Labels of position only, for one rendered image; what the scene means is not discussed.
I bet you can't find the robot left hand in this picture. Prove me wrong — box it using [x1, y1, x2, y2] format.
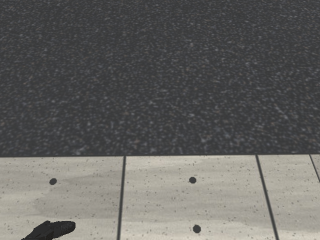
[21, 220, 76, 240]

